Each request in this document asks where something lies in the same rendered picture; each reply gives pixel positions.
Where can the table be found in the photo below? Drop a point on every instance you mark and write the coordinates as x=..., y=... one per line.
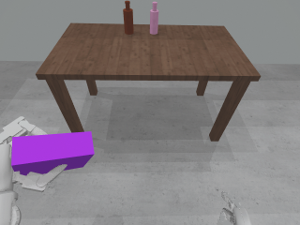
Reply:
x=103, y=52

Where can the right robot hand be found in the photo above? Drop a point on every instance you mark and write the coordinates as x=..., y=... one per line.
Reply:
x=238, y=216

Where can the sponge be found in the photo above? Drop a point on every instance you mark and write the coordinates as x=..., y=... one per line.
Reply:
x=42, y=153

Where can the robot left forearm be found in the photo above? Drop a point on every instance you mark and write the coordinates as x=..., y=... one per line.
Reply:
x=10, y=214

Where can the left robot hand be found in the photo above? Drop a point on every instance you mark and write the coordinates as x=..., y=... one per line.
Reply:
x=33, y=181

